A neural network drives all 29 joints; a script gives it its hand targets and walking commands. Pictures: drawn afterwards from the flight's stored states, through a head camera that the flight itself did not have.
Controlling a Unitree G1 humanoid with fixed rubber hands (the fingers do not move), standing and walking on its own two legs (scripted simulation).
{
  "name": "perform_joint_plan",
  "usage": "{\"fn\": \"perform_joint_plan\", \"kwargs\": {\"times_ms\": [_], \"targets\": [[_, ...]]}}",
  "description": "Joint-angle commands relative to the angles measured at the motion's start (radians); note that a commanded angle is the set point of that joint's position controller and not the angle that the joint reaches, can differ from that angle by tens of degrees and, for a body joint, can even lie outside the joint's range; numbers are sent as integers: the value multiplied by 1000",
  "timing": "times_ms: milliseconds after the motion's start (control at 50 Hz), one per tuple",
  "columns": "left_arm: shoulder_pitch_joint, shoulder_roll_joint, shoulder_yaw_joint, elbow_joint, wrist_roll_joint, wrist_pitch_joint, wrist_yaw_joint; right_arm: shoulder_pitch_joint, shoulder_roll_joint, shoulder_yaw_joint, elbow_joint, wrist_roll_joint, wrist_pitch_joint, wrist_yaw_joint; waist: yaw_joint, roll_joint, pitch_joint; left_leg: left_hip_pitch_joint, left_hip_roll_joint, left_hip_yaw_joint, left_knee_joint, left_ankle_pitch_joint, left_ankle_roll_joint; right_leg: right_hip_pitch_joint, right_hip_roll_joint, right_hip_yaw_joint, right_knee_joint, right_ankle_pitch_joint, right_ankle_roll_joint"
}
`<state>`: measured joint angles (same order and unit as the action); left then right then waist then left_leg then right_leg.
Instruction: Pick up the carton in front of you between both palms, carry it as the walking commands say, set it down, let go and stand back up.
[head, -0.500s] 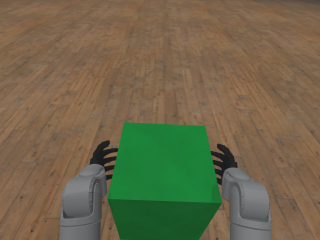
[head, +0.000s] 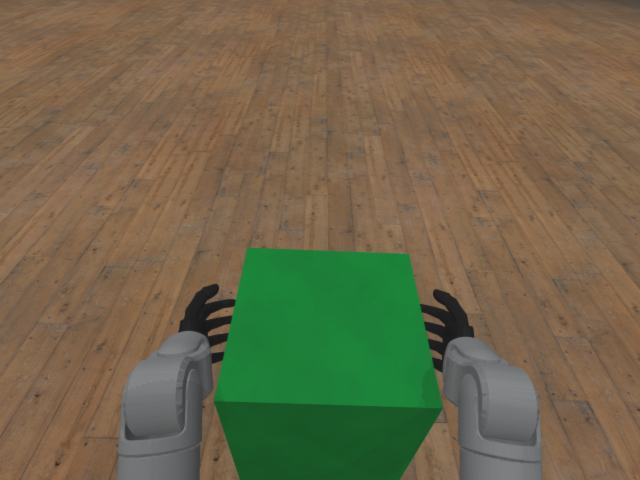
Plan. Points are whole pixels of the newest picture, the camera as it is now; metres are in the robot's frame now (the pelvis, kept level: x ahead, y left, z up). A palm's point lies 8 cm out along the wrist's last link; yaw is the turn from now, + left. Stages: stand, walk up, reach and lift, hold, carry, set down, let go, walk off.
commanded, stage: carry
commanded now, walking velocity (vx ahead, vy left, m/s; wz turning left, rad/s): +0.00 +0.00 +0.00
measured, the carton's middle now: (323, 370) +0.28 +0.00 +0.01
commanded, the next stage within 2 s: hold in 1.00 s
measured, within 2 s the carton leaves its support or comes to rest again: neither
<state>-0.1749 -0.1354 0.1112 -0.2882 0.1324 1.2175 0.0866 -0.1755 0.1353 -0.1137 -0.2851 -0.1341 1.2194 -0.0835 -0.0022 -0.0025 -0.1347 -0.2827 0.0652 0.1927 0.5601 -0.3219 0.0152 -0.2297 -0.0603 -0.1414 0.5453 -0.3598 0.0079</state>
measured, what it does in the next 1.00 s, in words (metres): stands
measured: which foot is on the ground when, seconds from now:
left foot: down 0.00-1.00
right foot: down 0.00-1.00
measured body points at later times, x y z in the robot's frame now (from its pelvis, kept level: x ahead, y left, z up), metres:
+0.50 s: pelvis -0.03 +0.00 +0.00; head -0.06 +0.01 +0.45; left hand +0.25 +0.16 +0.05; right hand +0.25 -0.15 +0.06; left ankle -0.02 +0.10 -0.73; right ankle -0.05 -0.11 -0.73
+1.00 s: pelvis -0.05 +0.01 +0.00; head -0.06 +0.01 +0.45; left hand +0.26 +0.16 +0.04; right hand +0.26 -0.14 +0.04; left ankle -0.02 +0.10 -0.73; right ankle -0.05 -0.11 -0.73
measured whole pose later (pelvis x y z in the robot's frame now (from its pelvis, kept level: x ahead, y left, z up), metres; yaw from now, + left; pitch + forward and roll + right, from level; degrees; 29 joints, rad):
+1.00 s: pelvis -0.05 +0.01 +0.00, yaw +0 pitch +2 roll +0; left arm -0.24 -0.15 0.19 0.19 0.25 0.71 0.03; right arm -0.25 0.15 -0.20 0.20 -0.25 0.71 -0.02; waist 0.00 0.00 -0.10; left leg -0.32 0.05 0.19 0.51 -0.23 0.04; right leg -0.28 -0.07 -0.14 0.51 -0.27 0.01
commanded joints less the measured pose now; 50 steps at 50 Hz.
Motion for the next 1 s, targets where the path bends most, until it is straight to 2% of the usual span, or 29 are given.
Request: {"fn": "perform_joint_plan", "kwargs": {"times_ms": [0,120,340,540,660,720,800,880,980], "targets": [[-450,-909,-706,-23,-414,4,-261,-459,898,711,-33,422,1,264,0,0,-190,113,111,-106,-59,430,3,52,-107,87,-60,439,-11],[-448,-918,-710,40,-390,-30,-269,-456,907,715,31,398,-33,272,0,2,-152,98,110,-114,-97,350,8,28,-105,91,-94,336,-16],[-432,-890,-661,135,-307,-187,-271,-444,877,664,120,316,-193,276,1,3,-157,90,107,-119,-123,276,11,12,-103,95,-112,253,-20],[-434,-840,-521,297,-177,-380,-270,-442,827,515,294,180,-387,277,1,4,-155,72,107,-125,-134,236,14,-10,-100,94,-117,212,-18],[-502,-868,-415,454,-98,-518,-283,-515,856,405,457,104,-523,290,0,6,-167,67,107,-129,-143,214,14,-6,-98,94,-115,193,-17],[-532,-898,-395,502,-81,-570,-291,-546,888,384,509,86,-575,299,0,8,-183,73,106,-131,-141,222,14,1,-98,94,-112,196,-17],[-535,-928,-411,510,-84,-589,-296,-546,917,400,519,88,-594,304,1,9,-207,87,107,-131,-132,258,15,11,-99,92,-105,214,-16],[-506,-939,-470,455,-121,-554,-293,-515,926,458,460,123,-559,301,0,9,-220,95,109,-130,-122,299,16,16,-100,91,-96,240,-13],[-475,-910,-465,439,-119,-520,-289,-486,897,453,441,123,-524,296,-1,8,-207,86,110,-128,-117,313,18,10,-100,89,-92,249,-12]]}}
